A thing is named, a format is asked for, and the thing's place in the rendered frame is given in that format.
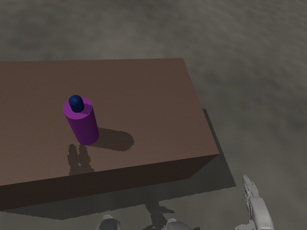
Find bottle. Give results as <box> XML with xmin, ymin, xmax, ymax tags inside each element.
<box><xmin>63</xmin><ymin>95</ymin><xmax>99</xmax><ymax>145</ymax></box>

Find right robot hand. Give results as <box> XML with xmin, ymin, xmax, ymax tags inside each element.
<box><xmin>235</xmin><ymin>174</ymin><xmax>275</xmax><ymax>230</ymax></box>

